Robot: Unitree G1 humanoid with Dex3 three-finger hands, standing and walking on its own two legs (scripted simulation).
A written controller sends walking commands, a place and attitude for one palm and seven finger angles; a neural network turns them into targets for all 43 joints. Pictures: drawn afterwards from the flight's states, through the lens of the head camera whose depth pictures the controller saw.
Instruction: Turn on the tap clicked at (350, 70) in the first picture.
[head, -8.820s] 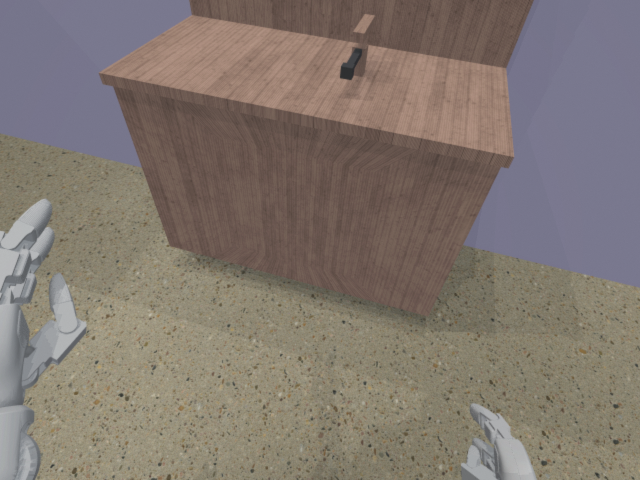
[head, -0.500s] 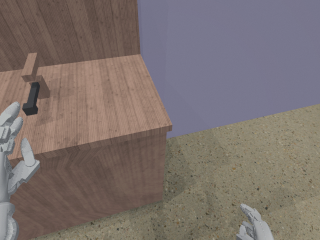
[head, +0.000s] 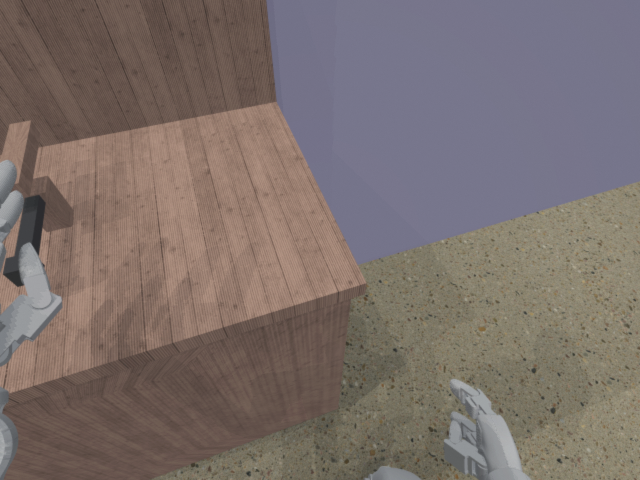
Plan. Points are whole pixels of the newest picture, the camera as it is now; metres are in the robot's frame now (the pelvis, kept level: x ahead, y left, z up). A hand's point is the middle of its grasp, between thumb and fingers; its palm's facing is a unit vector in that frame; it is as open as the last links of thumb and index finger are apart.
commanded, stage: come to a stop and stand still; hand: left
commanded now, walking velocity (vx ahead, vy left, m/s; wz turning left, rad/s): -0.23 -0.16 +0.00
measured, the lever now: (24, 269) +0.32 +0.38 +0.08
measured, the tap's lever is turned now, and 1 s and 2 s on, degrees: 0 0 0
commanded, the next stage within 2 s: look again from close up in 1.78 s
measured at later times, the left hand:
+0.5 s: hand (28, 267) +0.26 +0.28 +0.18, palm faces +0.39 -0.85 -0.36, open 7.4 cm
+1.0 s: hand (36, 263) +0.27 +0.28 +0.18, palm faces +0.42 -0.84 -0.33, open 7.4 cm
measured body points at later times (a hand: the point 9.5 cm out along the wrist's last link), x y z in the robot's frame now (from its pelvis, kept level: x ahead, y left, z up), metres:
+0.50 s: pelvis +0.04 +0.04 +0.01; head +0.07 +0.06 +0.46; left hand +0.23 +0.33 +0.20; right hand +0.23 -0.20 -0.05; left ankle +0.08 +0.17 -0.73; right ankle +0.06 -0.06 -0.73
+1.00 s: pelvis +0.05 +0.04 +0.02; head +0.05 +0.04 +0.47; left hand +0.24 +0.33 +0.19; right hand +0.22 -0.19 -0.07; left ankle +0.09 +0.17 -0.73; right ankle +0.06 -0.06 -0.73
